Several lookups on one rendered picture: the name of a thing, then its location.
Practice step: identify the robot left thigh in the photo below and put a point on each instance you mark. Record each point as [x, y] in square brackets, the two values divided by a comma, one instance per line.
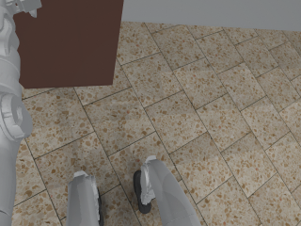
[82, 195]

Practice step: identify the cabinet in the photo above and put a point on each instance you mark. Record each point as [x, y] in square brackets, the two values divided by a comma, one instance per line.
[71, 43]

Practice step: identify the robot left upper arm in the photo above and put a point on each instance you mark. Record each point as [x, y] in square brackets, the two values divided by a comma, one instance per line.
[15, 125]

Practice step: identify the robot right shin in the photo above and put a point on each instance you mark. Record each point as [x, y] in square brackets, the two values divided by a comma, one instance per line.
[147, 193]

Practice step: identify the left robot forearm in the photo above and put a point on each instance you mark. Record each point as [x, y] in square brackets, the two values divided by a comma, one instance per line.
[10, 61]

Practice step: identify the left robot hand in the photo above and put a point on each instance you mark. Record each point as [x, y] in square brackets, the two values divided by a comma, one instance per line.
[23, 5]

